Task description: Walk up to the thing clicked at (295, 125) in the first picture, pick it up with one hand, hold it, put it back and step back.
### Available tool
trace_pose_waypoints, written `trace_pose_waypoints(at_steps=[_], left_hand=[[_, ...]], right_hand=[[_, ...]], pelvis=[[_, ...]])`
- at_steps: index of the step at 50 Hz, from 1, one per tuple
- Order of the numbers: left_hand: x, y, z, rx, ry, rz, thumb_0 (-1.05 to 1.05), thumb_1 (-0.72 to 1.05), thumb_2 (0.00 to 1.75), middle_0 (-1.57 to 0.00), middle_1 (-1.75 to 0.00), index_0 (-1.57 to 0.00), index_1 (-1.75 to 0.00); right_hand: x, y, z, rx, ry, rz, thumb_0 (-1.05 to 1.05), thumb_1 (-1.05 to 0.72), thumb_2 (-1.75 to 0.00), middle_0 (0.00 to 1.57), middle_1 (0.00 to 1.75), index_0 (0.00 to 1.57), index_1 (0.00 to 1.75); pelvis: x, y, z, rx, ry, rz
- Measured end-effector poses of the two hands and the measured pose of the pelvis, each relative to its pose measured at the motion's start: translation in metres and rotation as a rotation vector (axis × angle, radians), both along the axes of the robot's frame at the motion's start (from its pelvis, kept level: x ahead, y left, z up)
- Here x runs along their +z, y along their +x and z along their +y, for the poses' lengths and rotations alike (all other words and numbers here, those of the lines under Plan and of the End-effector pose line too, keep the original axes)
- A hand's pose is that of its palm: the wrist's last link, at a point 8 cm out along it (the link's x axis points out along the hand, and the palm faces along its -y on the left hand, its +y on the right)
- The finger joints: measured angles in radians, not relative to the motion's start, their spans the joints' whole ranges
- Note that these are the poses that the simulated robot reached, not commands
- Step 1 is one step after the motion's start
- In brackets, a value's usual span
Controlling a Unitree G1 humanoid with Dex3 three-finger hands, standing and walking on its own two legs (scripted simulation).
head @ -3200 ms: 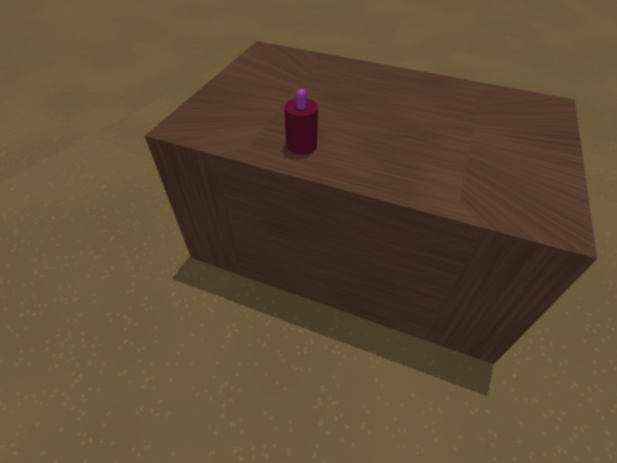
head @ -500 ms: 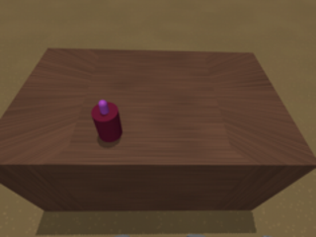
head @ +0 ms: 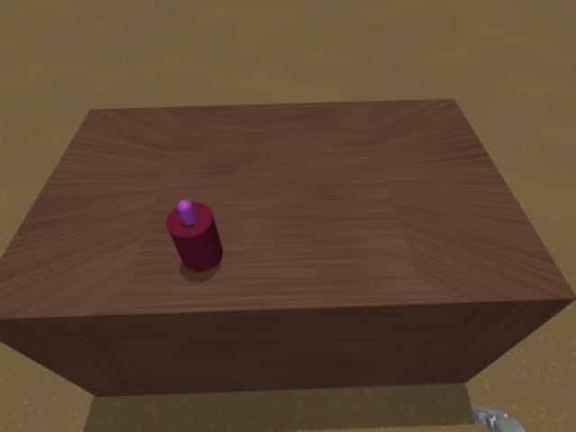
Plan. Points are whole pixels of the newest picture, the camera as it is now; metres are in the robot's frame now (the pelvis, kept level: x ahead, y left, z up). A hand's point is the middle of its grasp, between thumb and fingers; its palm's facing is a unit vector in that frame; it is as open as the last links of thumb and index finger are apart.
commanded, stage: walk up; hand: left
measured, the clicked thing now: (194, 230) +0.50 +0.21 -0.08
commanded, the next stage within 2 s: stand in 0.52 s
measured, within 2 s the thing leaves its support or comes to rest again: neither
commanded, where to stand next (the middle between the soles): +0.06 -0.02 m, yaw +2 degrees
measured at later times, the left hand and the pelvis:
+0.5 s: hand out of the picture +0.11 +0.25 -0.15, palm faces -0.04 -0.95 -0.32, open 7.4 cm; pelvis +0.00 +0.01 +0.01, yaw -1 degrees
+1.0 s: hand out of the picture +0.09 +0.27 -0.14, palm faces -0.02 -0.94 -0.35, open 7.4 cm; pelvis +0.01 +0.01 +0.01, yaw +0 degrees
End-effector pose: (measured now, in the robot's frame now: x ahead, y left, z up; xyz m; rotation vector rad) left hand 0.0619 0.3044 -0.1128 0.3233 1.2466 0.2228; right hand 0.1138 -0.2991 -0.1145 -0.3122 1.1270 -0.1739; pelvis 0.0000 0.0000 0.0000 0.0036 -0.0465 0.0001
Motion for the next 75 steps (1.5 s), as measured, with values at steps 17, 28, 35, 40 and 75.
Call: trace_pose_waypoints(at_steps=[17,28,35,40,75], left_hand=[[0.002,0.038,-0.007,-0.045,-0.041,-0.045,0.01,0.90,0.89,-0.20,-0.30,-0.20,-0.30],[0.002,0.038,-0.006,-0.053,-0.035,-0.033,0.01,0.90,0.89,-0.20,-0.30,-0.20,-0.30],[0.005,0.031,-0.002,-0.042,-0.020,-0.030,0.01,0.90,0.89,-0.20,-0.30,-0.20,-0.30],[0.007,0.025,0.002,-0.031,-0.010,-0.025,0.01,0.90,0.89,-0.20,-0.30,-0.20,-0.30],[0.006,0.029,0.007,-0.013,-0.013,-0.026,0.01,0.90,0.89,-0.20,-0.30,-0.20,-0.30]], right_hand=[[0.001,-0.058,0.002,-0.084,-0.009,0.123,0.00,-0.90,-0.90,0.20,0.30,0.20,0.30],[0.003,-0.047,0.002,-0.087,-0.011,0.092,0.00,-0.90,-0.90,0.20,0.30,0.20,0.30],[0.004,-0.036,0.005,-0.066,-0.002,0.083,0.00,-0.90,-0.90,0.20,0.30,0.20,0.30],[0.004,-0.030,0.007,-0.054,0.003,0.081,0.00,-0.90,-0.90,0.20,0.30,0.20,0.30],[0.006,-0.014,0.013,-0.032,-0.006,0.086,0.00,-0.90,-0.90,0.20,0.30,0.20,0.30]], pelvis=[[0.007,0.003,0.007,-0.016,0.001,0.004],[0.007,0.006,0.007,-0.018,0.001,0.004],[0.009,0.008,0.007,-0.007,-0.001,0.001],[0.010,0.010,0.007,-0.002,-0.001,0.001],[0.010,0.022,0.012,0.019,-0.003,0.006]])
